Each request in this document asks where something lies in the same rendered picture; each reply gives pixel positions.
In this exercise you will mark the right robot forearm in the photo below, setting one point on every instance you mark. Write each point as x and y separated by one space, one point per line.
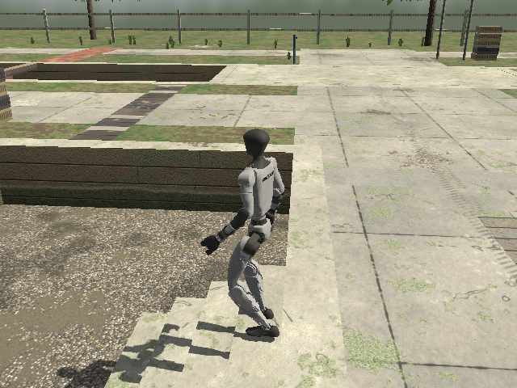
275 203

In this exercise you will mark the robot right upper arm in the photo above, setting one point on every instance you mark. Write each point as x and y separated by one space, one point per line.
278 187

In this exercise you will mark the left robot hand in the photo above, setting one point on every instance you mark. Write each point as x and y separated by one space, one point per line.
211 243

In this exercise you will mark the robot left foot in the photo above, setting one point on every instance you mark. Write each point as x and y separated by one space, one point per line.
259 331

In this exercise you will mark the left robot forearm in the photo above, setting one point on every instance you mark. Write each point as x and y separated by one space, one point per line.
237 222

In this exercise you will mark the robot left shin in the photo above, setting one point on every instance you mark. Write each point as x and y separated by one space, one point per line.
247 303

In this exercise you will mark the right robot hand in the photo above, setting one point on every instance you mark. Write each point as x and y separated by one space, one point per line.
271 218

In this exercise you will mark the robot left upper arm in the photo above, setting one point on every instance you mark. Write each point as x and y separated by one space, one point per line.
246 182

